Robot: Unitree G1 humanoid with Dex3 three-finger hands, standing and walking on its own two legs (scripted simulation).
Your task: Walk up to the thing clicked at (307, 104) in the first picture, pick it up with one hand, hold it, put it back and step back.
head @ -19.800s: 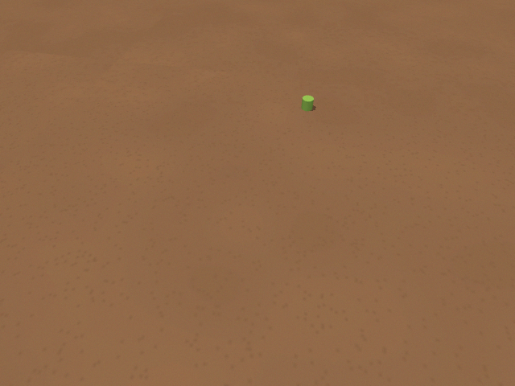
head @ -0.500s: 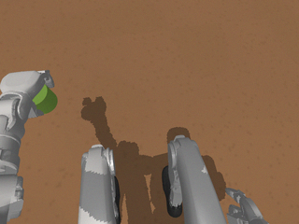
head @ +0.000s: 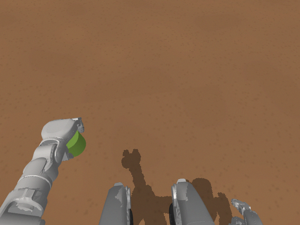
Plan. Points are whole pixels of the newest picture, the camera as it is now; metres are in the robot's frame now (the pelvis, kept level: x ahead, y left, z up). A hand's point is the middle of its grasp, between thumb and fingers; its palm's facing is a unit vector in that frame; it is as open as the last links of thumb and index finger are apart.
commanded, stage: lift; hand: left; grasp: from above
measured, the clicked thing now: (69, 141) +0.38 +0.25 -0.10
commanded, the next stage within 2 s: hold in 0.54 s
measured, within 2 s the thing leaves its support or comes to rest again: neither
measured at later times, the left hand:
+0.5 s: hand (64, 126) +0.37 +0.22 +0.02, palm faces -0.44 -0.08 -0.90, open 10.3 cm
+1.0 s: hand (58, 109) +0.39 +0.22 +0.08, palm faces -0.45 -0.06 -0.89, open 10.3 cm
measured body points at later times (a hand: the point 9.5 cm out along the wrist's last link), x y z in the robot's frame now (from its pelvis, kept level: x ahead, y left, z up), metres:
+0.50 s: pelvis +0.04 +0.00 +0.10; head +0.10 -0.01 +0.54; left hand +0.39 +0.23 +0.08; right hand +0.12 -0.27 -0.03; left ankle +0.07 +0.12 -0.59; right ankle +0.08 -0.14 -0.59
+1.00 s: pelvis +0.08 +0.00 +0.13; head +0.10 -0.01 +0.58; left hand +0.41 +0.22 +0.13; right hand +0.18 -0.27 +0.01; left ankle +0.07 +0.12 -0.59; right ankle +0.08 -0.14 -0.59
